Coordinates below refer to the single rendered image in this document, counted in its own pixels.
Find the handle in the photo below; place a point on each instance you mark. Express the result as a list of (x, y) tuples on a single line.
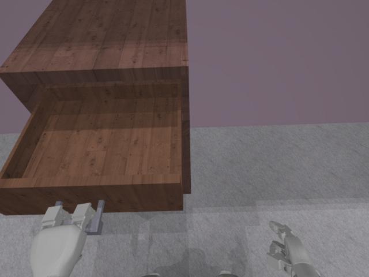
[(94, 227)]

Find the right robot shin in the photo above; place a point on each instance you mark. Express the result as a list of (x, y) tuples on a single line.
[(225, 272)]

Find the robot right forearm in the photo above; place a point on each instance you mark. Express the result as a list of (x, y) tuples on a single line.
[(304, 270)]

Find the robot left hand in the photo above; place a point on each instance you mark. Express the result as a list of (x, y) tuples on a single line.
[(57, 248)]

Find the drawer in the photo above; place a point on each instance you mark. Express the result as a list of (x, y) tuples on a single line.
[(121, 143)]

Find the cabinet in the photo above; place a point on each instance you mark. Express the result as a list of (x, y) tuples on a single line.
[(87, 42)]

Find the robot right hand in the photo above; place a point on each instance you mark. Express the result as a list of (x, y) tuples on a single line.
[(284, 257)]

